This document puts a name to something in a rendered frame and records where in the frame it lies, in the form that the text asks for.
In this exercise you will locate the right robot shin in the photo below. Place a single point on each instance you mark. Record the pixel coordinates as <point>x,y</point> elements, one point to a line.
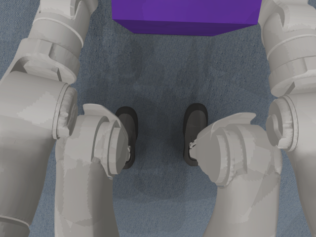
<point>198,151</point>

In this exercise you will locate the robot right upper arm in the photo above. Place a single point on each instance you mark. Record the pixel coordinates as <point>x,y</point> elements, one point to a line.
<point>291,126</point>

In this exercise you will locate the left robot forearm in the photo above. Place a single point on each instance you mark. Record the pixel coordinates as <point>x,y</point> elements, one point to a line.
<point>55,41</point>

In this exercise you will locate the right robot forearm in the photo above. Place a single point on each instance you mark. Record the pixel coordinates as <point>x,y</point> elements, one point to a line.
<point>288,34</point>

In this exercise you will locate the carton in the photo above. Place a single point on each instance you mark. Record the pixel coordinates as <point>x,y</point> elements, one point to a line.
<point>185,17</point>

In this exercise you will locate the robot left foot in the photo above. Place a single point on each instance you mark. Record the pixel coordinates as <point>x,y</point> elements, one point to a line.
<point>129,119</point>

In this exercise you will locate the robot left upper arm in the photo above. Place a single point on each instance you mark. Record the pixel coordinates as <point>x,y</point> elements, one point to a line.
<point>34,112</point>

